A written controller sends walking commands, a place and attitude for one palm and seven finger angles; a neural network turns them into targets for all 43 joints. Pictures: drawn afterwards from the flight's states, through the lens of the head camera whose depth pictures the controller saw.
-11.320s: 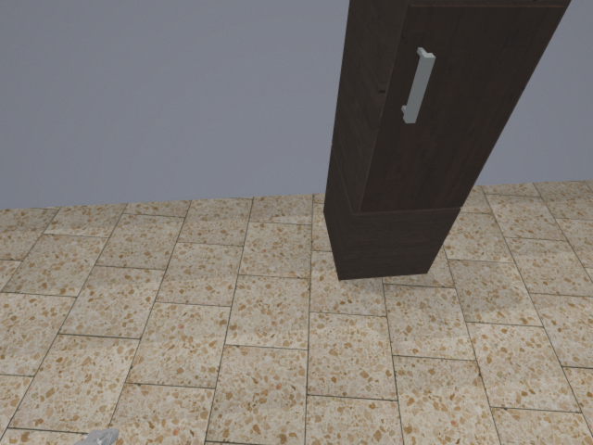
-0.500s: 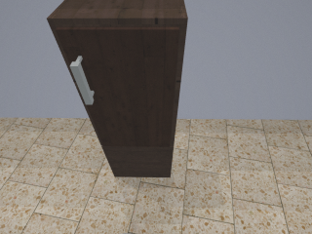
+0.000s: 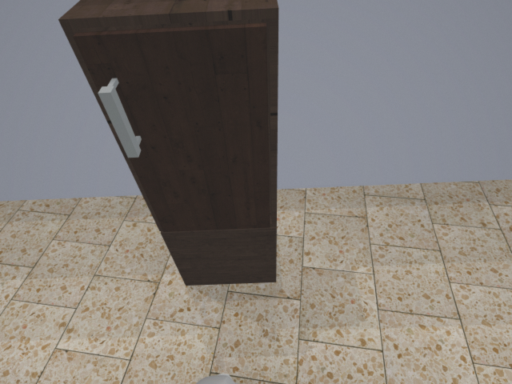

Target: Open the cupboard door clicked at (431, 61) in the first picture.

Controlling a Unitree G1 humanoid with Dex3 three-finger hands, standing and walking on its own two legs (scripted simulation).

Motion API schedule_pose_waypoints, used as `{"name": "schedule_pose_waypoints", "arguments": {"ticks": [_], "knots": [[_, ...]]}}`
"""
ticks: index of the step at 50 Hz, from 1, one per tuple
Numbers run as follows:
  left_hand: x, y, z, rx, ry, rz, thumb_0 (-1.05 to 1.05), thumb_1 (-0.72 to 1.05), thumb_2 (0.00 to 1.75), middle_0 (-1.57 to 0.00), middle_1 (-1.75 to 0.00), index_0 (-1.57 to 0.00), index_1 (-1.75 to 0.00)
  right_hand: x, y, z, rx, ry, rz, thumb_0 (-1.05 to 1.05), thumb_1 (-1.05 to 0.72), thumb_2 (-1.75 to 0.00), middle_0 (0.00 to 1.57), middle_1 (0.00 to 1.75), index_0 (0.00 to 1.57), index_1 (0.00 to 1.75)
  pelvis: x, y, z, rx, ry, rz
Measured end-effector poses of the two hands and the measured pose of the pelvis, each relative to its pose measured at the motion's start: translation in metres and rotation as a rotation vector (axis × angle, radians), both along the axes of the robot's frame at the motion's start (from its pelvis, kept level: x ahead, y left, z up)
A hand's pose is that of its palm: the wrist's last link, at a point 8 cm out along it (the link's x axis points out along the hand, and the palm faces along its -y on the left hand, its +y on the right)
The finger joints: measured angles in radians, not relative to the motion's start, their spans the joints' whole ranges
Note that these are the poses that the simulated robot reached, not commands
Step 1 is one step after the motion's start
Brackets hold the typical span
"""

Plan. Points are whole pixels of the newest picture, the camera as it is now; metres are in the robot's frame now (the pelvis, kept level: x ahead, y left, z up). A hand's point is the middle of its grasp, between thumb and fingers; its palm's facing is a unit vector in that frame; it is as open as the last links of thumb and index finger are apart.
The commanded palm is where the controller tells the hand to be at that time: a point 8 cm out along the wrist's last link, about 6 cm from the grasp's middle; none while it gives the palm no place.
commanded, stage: come to a stop and stand still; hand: left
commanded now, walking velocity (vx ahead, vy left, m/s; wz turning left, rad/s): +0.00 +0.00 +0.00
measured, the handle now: (124, 119) +0.57 +0.30 +0.12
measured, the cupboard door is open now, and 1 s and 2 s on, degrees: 0 0 0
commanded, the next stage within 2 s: look again from close up in 0.56 s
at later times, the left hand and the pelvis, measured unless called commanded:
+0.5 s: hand out of the picture -0.06 +0.15 -0.15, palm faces +0.08 -0.98 -0.20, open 7.4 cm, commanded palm none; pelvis -0.05 -0.03 +0.02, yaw +1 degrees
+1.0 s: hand out of the picture -0.06 +0.13 -0.15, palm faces +0.06 -0.98 -0.17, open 7.4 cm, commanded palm none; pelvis -0.04 -0.03 +0.03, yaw +0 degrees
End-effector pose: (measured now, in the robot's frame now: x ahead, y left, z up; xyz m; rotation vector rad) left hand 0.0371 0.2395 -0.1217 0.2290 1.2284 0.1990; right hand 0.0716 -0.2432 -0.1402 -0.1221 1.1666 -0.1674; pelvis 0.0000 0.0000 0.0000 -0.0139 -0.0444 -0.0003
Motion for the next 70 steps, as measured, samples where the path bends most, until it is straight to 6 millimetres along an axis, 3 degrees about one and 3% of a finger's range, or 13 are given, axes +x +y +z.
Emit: {"name": "schedule_pose_waypoints", "arguments": {"ticks": [4, 8, 12, 18, 25, 36, 53, 70], "knots": [[0.0, -0.008, -0.01, -0.033, -0.043, 0.002, 0.0, 0.91, 0.9, -0.2, -0.3, -0.2, -0.3, -0.032, -0.002, 0.006, -0.019, 0.008, -0.016, 0.0, -0.91, -0.9, 0.2, 0.3, 0.2, 0.3, -0.007, -0.005, -0.002, 0.012, -0.031, -0.001], [-0.005, -0.022, -0.006, -0.062, -0.047, -0.018, 0.0, 0.91, 0.9, -0.2, -0.3, -0.2, -0.3, -0.07, -0.002, 0.007, -0.009, 0.053, -0.025, 0.0, -0.91, -0.9, 0.2, 0.3, 0.2, 0.3, -0.02, -0.011, 0.003, 0.014, -0.015, -0.005], [-0.03, -0.032, -0.001, -0.056, -0.04, -0.005, 0.0, 0.92, 0.9, -0.2, -0.3, -0.2, -0.3, -0.099, -0.004, 0.001, 0.022, 0.127, -0.011, 0.0, -0.91, -0.9, 0.2, 0.3, 0.2, 0.3, -0.038, -0.023, 0.005, 0.033, 0.003, -0.009], [-0.087, -0.044, 0.009, -0.06, 0.075, 0.049, 0.0, 0.91, 0.9, -0.2, -0.3, -0.2, -0.3, -0.121, -0.009, 0.012, 0.046, 0.173, -0.019, 0.01, -0.91, -0.9, 0.2, 0.3, 0.2, 0.3, -0.047, -0.031, 0.02, 0.039, 0.027, 0.005], [-0.11, -0.046, 0.003, -0.088, 0.126, 0.085, 0.0, 0.91, 0.9, -0.2, -0.3, -0.2, -0.3, -0.137, -0.006, 0.017, 0.016, 0.211, 0.005, 0.0, -0.91, -0.9, 0.2, 0.3, 0.2, 0.3, -0.054, -0.03, 0.021, 0.025, 0.047, 0.021], [-0.117, -0.062, 0.005, -0.127, 0.153, 0.078, 0.0, 0.91, 0.9, -0.2, -0.3, -0.2, -0.3, -0.136, 0.005, 0.018, 0.041, 0.212, 0.024, 0.01, -0.91, -0.9, 0.2, 0.3, 0.2, 0.3, -0.054, -0.032, 0.027, 0.022, 0.031, 0.01], [-0.094, -0.061, 0.005, -0.121, 0.17, 0.071, 0.0, 0.91, 0.9, -0.2, -0.3, -0.2, -0.3, -0.139, 0.014, 0.017, 0.057, 0.286, 0.008, 0.0, -0.91, -0.9, 0.2, 0.3, 0.2, 0.3, -0.036, -0.031, 0.028, 0.023, 0.044, 0.009], [-0.066, -0.05, 0.0, -0.115, 0.149, 0.105, 0.0, 0.91, 0.9, -0.2, -0.3, -0.2, -0.3, -0.097, 0.013, 0.012, 0.035, 0.275, 0.034, 0.0, -0.91, -0.9, 0.2, 0.3, 0.2, 0.3, -0.006, -0.022, 0.022, 0.01, 0.048, 0.024]]}}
